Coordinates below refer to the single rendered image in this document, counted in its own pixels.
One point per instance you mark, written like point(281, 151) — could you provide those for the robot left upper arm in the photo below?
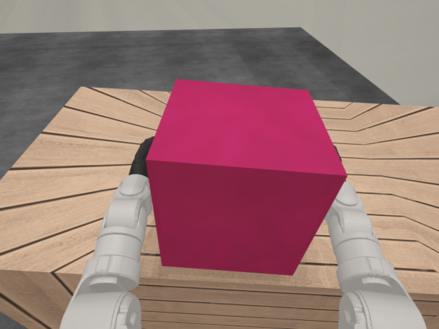
point(110, 310)

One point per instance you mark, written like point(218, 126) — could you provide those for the pedestal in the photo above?
point(53, 200)

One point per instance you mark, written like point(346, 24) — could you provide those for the robot right upper arm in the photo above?
point(375, 310)

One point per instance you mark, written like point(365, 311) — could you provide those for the robot right forearm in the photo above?
point(360, 260)

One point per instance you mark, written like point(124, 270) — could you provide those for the robot left forearm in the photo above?
point(115, 265)

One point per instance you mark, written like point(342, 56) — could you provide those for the carton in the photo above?
point(241, 177)

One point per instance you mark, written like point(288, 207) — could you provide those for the robot left hand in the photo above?
point(139, 163)

